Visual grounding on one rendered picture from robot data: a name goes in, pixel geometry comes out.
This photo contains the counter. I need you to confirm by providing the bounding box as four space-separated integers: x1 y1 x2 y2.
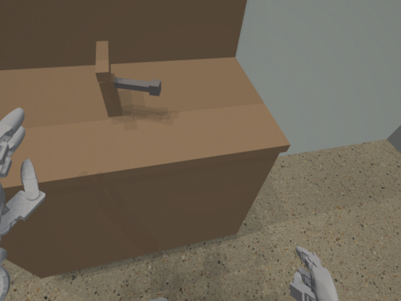
0 0 290 278

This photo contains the robot right hand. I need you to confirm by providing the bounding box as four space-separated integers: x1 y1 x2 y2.
289 246 339 301

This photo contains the tap lever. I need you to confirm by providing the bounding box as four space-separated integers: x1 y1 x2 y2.
114 77 161 96

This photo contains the robot left hand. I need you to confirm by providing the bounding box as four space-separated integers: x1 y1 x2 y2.
0 108 45 244

